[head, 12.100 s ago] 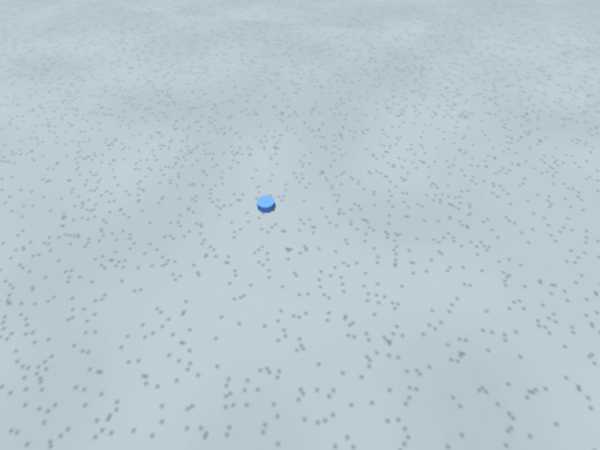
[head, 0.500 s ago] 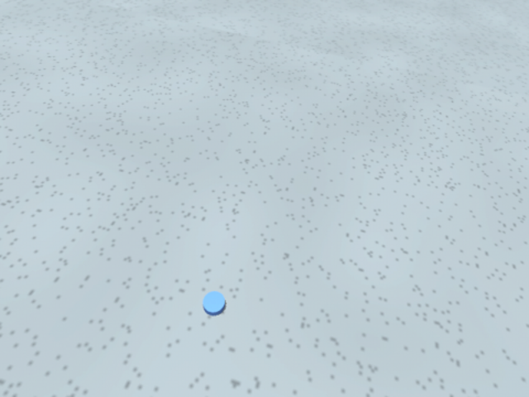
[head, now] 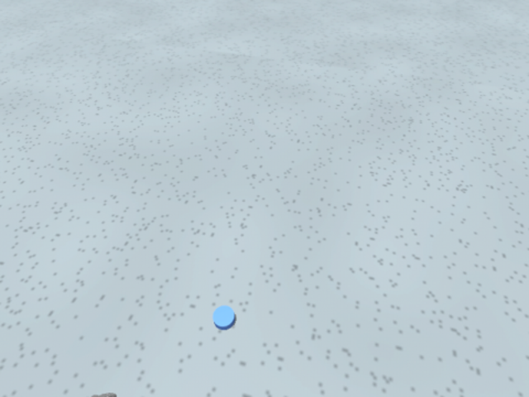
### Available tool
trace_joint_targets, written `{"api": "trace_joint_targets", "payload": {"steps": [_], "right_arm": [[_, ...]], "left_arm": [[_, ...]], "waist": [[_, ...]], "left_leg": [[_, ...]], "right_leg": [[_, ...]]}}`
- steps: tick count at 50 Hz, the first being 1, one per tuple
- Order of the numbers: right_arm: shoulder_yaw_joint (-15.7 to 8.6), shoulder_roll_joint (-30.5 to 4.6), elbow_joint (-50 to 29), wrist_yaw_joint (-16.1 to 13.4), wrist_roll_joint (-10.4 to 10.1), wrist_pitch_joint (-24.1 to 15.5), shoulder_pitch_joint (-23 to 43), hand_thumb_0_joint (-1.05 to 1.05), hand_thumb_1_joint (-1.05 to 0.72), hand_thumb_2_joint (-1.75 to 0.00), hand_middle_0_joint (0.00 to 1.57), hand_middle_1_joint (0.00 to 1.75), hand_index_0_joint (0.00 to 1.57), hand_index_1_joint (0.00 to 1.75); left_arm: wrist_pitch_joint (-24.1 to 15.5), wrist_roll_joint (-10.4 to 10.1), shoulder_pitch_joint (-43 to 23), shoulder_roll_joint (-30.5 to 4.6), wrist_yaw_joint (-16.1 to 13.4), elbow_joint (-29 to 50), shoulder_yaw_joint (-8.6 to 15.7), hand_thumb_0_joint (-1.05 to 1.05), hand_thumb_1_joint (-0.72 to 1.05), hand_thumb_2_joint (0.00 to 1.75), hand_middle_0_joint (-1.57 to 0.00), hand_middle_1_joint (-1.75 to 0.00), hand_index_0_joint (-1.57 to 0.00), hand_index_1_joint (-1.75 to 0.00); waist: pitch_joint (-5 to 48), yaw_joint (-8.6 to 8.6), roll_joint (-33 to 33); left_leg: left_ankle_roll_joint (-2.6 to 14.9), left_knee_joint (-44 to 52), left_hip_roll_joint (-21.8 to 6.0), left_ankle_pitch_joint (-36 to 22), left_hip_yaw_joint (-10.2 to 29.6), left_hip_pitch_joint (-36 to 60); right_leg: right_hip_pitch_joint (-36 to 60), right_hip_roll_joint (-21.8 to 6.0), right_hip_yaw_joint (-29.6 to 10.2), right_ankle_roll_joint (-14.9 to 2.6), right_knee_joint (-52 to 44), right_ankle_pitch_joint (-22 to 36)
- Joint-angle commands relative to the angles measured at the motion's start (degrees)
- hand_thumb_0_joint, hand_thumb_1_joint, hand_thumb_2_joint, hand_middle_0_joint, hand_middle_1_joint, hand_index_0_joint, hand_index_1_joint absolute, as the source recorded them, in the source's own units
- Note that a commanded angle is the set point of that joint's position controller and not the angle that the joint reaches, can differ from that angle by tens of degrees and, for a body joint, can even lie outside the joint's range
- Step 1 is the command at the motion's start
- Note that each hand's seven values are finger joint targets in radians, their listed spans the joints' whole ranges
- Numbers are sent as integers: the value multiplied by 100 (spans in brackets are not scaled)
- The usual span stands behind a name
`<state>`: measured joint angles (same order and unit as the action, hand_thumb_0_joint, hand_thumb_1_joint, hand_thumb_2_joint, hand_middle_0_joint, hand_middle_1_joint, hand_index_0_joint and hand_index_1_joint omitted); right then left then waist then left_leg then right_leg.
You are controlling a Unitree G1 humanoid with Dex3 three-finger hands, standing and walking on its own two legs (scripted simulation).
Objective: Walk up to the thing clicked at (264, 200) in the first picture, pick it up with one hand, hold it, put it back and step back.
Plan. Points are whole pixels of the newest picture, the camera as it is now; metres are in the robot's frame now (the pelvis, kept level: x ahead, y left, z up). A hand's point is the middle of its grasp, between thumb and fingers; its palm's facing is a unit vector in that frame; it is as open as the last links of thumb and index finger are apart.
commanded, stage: stand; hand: left
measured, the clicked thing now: (224, 317) +0.57 +0.17 -0.76
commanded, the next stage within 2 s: none
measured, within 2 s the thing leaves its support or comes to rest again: neither
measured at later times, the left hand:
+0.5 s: hand out of the picture +0.07 +0.25 -0.16, palm faces -0.03 -0.94 -0.34, open 7.4 cm
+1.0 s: hand out of the picture +0.09 +0.25 -0.16, palm faces -0.03 -0.94 -0.34, open 7.4 cm
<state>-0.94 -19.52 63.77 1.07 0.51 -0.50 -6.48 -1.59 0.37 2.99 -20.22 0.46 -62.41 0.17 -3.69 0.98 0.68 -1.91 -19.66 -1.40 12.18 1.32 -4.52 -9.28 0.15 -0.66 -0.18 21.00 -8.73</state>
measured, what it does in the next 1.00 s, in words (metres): stands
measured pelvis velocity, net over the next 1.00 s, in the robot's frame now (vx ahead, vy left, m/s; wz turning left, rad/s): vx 0.02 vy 0.00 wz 0.01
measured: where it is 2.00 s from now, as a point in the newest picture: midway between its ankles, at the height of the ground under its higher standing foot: outside the picture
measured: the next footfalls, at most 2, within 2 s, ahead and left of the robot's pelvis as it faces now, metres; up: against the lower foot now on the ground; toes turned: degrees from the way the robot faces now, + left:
none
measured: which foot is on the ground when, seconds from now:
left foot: down 0.00-1.00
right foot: down 0.00-1.00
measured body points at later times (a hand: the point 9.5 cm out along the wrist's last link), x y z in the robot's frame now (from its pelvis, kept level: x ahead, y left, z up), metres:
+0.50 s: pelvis +0.00 +0.00 +0.00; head +0.01 +0.00 +0.45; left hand +0.07 +0.30 -0.13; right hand +0.08 -0.30 -0.14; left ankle -0.01 +0.14 -0.75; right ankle +0.03 -0.12 -0.75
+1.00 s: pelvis +0.02 +0.00 +0.00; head +0.03 +0.00 +0.45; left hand +0.10 +0.30 -0.13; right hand +0.09 -0.30 -0.13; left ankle -0.01 +0.14 -0.75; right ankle +0.03 -0.12 -0.75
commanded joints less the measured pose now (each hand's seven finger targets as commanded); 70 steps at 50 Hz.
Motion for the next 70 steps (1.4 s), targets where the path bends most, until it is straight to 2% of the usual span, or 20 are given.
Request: {"api": "trace_joint_targets", "payload": {"steps": [1,4,8,10,12,15,20,21,25,27,30,31,34,36,41,45,49,55,61,70], "right_arm": [[-235,-1167,-285,-99,-7,-170,338,0,-90,-90,20,30,20,30],[-224,-1189,-215,-95,5,-154,336,0,-90,-90,20,30,20,30],[-220,-1226,-176,-99,12,-143,262,0,-90,-90,20,30,20,30],[-218,-1211,-150,-97,3,-123,298,0,-90,-90,20,30,20,30],[-214,-1248,-136,-92,2,-130,216,0,-90,-90,20,30,20,30],[-211,-1271,-141,-106,8,-143,215,0,-90,-90,20,30,20,30],[-194,-1285,-114,-124,-1,-122,244,0,-90,-90,20,30,20,30],[-181,-1260,-102,-120,-8,-111,249,0,-90,-90,20,30,20,30],[-174,-1275,-102,-122,3,-123,201,0,-90,-90,20,30,20,30],[-167,-1233,-107,-115,-5,-96,234,0,-90,-90,20,30,20,30],[-163,-1245,-118,-113,2,-102,205,0,-90,-90,20,30,20,30],[-164,-1264,-124,-108,4,-108,228,0,-90,-90,20,30,20,30],[-141,-1194,-130,-103,-5,-104,209,0,-90,-90,20,30,20,30],[-142,-1203,-129,-109,-5,-116,216,0,-90,-90,20,30,20,30],[-135,-1237,-151,-117,-3,-116,215,0,-90,-90,20,30,20,30],[-139,-1258,-146,-133,-12,-116,222,0,-90,-90,20,30,20,30],[-128,-1279,-138,-142,-10,-109,199,0,-90,-90,20,30,20,30],[-135,-1284,-170,-145,-22,-103,200,0,-90,-90,20,30,20,30],[-120,-1253,-191,-152,-9,-90,193,0,-90,-90,20,30,20,30],[-132,-1258,-216,-150,-9,-90,163,0,-90,-90,20,30,20,30]], "left_arm": [[-105,-14,-218,-1252,-74,249,258,0,90,90,-20,-30,-20,-30],[-85,-10,-187,-1251,-61,200,245,0,90,90,-20,-30,-20,-30],[-93,-2,-224,-1285,-60,163,239,0,90,90,-20,-30,-20,-30],[-73,0,-158,-1298,-60,121,229,0,90,90,-20,-30,-20,-30],[-77,-8,-120,-1309,-53,117,222,0,90,90,-20,-30,-20,-30],[-102,-17,-71,-1266,-63,97,206,0,90,90,-20,-30,-20,-30],[-71,-23,-38,-1243,-69,57,189,0,90,90,-20,-30,-20,-30],[-65,-24,-1,-1244,-71,37,177,0,90,90,-20,-30,-20,-30],[-73,-21,5,-1252,-76,54,180,0,90,90,-20,-30,-20,-30],[-67,-3,52,-1242,-85,29,165,0,90,90,-20,-30,-20,-30],[-63,-14,12,-1269,-81,48,173,0,90,90,-20,-30,-20,-30],[-76,-10,9,-1254,-83,59,170,0,90,90,-20,-30,-20,-30],[-87,-16,45,-1276,-80,43,171,0,90,90,-20,-30,-20,-30],[-92,-22,25,-1298,-81,62,178,0,90,90,-20,-30,-20,-30],[-73,-23,6,-1262,-76,66,179,0,90,90,-20,-30,-20,-30],[-76,-21,25,-1247,-82,49,180,0,90,90,-20,-30,-20,-30],[-46,-35,-7,-1239,-75,51,189,0,90,90,-20,-30,-20,-30],[-69,-14,25,-1250,-91,46,186,0,90,90,-20,-30,-20,-30],[-43,-14,-20,-1258,-94,54,191,0,90,90,-20,-30,-20,-30],[-60,-13,26,-1261,-101,57,182,0,90,90,-20,-30,-20,-30]], "waist": [[588,-112,-205],[371,-128,-303],[518,-76,-169],[338,-99,-85],[465,-78,-151],[769,-62,-143],[649,-74,-76],[484,-97,-59],[565,-80,-111],[416,-90,6],[423,-75,-57],[534,-93,-125],[459,-96,22],[550,-109,-29],[605,-95,-145],[662,-93,-123],[534,-107,-202],[701,-98,-63],[562,-91,-106],[708,-75,-32]], "left_leg": [[238,450,-565,-548,420,-287],[232,520,-501,-65,395,-463],[263,454,-536,-226,391,-338],[262,454,-492,-16,415,-392],[282,456,-530,-159,413,-253],[283,385,-590,-720,398,-120],[279,435,-586,-598,389,-132],[266,475,-546,-416,407,-254],[271,461,-590,-610,387,-188],[269,452,-538,-362,385,-285],[274,468,-553,-373,396,-257],[279,462,-570,-500,394,-267],[264,465,-541,-540,387,-286],[254,452,-566,-802,402,-222],[248,488,-562,-622,375,-232],[243,439,-589,-910,376,-102],[228,497,-566,-681,369,-221],[224,392,-591,-1104,367,-82],[217,431,-592,-880,380,-118],[213,388,-603,-1125,333,-13]], "right_leg": [[415,-731,-622,-157,-328,547],[227,-677,-666,-123,-484,-92],[247,-719,-698,-142,-492,59],[65,-689,-710,-128,-608,-403],[83,-694,-711,-145,-560,-133],[370,-720,-618,-151,-337,780],[283,-697,-598,-146,-382,614],[189,-664,-607,-119,-470,325],[244,-704,-615,-132,-404,573],[143,-694,-610,-110,-507,193],[126,-688,-618,-123,-499,133],[269,-715,-606,-124,-444,413],[235,-707,-600,-109,-471,432],[342,-708,-568,-120,-410,726],[377,-706,-560,-117,-417,590],[422,-722,-537,-122,-360,992],[365,-706,-570,-125,-403,676],[564,-734,-508,-141,-337,1296],[401,-696,-512,-121,-402,852],[538,-730,-501,-135,-350,1294]]}}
